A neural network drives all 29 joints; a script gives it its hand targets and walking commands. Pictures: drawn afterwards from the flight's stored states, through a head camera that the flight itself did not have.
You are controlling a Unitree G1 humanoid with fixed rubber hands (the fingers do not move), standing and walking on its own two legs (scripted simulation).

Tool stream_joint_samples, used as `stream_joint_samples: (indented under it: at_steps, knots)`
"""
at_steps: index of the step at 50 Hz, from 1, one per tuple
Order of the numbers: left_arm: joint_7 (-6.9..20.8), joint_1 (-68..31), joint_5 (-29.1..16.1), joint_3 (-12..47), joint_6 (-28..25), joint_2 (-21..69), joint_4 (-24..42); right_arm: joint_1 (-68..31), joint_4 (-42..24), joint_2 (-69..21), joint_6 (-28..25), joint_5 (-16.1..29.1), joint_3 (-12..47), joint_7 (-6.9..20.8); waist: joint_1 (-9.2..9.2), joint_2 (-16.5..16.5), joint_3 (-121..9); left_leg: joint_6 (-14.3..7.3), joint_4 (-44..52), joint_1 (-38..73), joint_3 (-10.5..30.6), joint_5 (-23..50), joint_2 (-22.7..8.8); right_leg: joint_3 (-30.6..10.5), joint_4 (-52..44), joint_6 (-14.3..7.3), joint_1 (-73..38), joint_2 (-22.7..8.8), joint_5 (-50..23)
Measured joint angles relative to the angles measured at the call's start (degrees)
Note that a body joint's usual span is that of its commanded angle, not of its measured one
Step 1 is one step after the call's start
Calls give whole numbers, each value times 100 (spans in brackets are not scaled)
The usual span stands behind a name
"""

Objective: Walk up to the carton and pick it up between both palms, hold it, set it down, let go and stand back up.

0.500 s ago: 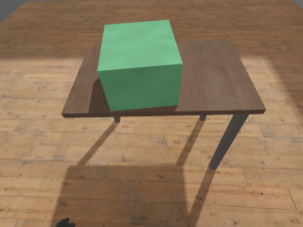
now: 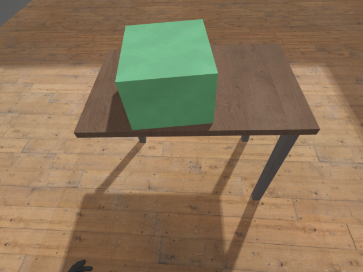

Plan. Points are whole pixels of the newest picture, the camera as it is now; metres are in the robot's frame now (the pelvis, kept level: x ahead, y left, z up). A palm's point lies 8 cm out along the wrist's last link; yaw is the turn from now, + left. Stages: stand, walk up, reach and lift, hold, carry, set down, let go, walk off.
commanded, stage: walk up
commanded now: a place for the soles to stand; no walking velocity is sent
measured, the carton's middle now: (168, 73) +0.72 +0.09 +0.01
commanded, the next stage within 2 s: none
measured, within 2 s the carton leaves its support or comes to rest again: neither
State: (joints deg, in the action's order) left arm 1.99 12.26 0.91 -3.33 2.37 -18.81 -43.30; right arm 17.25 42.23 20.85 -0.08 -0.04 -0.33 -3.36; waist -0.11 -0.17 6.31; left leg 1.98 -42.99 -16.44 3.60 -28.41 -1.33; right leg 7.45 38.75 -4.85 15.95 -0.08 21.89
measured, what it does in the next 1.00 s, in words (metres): steps on the spot: left foot, then left foot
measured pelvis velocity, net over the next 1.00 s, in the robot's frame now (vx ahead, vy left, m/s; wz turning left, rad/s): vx -0.02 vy -0.01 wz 0.06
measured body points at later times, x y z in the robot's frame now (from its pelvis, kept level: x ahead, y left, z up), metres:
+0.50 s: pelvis -0.02 -0.01 +0.00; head +0.02 -0.01 +0.45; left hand +0.08 +0.29 -0.11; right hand +0.07 -0.30 -0.12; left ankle -0.04 +0.16 -0.72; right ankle -0.01 -0.07 -0.72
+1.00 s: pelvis -0.02 -0.01 +0.00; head +0.00 -0.01 +0.45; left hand +0.07 +0.29 -0.11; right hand +0.08 -0.31 -0.11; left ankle -0.05 +0.14 -0.72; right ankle -0.03 -0.08 -0.72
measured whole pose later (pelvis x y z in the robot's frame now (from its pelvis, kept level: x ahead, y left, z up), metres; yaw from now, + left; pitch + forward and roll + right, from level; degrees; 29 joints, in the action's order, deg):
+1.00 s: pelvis -0.02 -0.01 +0.00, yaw +3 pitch -3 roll +0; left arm 2.0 12.8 1.3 -4.0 2.2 -18.9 -42.5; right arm 17.0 42.2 21.1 -0.1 -0.2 -0.3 -2.4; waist -0.1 0.0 6.2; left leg 1.3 -39.0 -13.4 4.1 -24.2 -1.5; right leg 8.5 39.6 -4.4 14.5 -0.2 23.5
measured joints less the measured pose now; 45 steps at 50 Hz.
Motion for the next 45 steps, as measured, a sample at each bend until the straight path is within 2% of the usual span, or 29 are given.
stream_joint_samples:
  at_steps: [3,9,12,15,18,21,24,29,31,33,38,43,45]
  knots:
    - [-1,0,-3,13,0,0,36,1,-1,4,0,0,0,0,3,-3,4,-4,369,106,4,853,-10,55,88,40,9,1,33]
    - [-2,-1,-22,-108,41,-2,39,-5,-1,5,-8,0,0,0,0,9,9,35,378,138,22,607,-25,10,343,201,30,-8,151]
    - [0,1,-22,-145,36,-1,6,-21,0,5,-5,0,0,0,0,-6,36,37,378,110,23,680,-38,-12,189,81,-1,15,112]
    - [0,0,-14,-93,27,-2,-30,-22,2,4,31,0,0,0,-2,-3,37,37,126,91,20,165,-27,-14,124,-35,-11,14,57]
    - [0,0,8,-23,24,-1,-13,-21,0,5,51,0,0,-2,-1,-5,35,37,-54,84,22,4,-27,-3,-21,-49,-9,15,-45]
    - [-1,-1,28,-13,24,-2,21,-21,0,5,51,0,0,-2,0,-6,35,37,-43,84,23,13,-28,34,-132,-47,-11,16,-137]
    - [-1,-1,26,-13,24,0,69,-19,-2,10,46,0,0,-2,4,-11,32,13,512,227,29,846,-34,102,-49,-8,-1,18,-105]
    - [-2,-1,12,-103,50,-2,87,-20,-2,11,-2,0,0,-2,2,23,36,46,497,275,55,613,-58,77,412,183,24,7,293]
    - [-2,1,11,-174,50,-5,90,-21,-2,11,-42,0,0,-2,-3,30,34,48,498,251,52,624,-63,-24,292,193,-16,1,325]
    - [0,1,12,-192,27,-5,61,-25,0,11,-39,0,0,-2,0,24,49,68,497,238,55,666,-68,-30,54,130,-70,-1,-46]
    - [0,0,12,-76,-7,-5,0,-27,0,10,-5,0,0,-2,-1,26,49,68,-77,135,52,-12,-21,-32,-111,-26,-109,-2,-53]
    - [-1,0,35,-46,-8,-5,11,-27,0,11,-5,0,0,-2,0,24,49,68,-97,132,55,-18,-21,-6,-252,-23,-111,0,-164]
    - [-1,-1,35,-45,-8,-4,46,-25,-3,13,-5,0,0,-2,3,20,47,68,116,157,59,325,-22,34,-236,-4,-110,2,-160]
